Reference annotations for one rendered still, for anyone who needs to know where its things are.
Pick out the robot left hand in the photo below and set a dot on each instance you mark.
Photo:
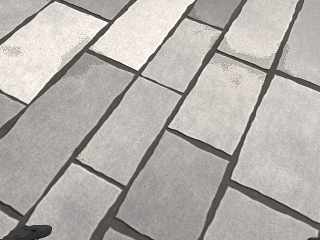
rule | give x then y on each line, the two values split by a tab
33	232

